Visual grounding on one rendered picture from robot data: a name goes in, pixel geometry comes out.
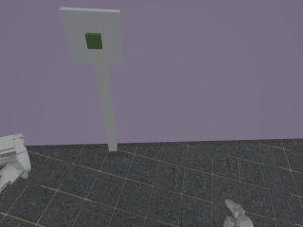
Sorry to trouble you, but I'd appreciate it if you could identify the panel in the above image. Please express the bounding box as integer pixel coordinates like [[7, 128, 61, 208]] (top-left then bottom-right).
[[59, 7, 123, 151]]

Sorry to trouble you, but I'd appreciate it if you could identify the robot left hand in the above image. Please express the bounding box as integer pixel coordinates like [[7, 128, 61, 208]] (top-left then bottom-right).
[[0, 133, 31, 194]]

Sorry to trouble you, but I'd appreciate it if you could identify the robot right hand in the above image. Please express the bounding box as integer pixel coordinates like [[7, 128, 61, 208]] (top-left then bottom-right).
[[223, 199, 254, 227]]

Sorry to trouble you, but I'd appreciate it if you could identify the button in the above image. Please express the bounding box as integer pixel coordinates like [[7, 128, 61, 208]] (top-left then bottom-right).
[[85, 32, 102, 49]]

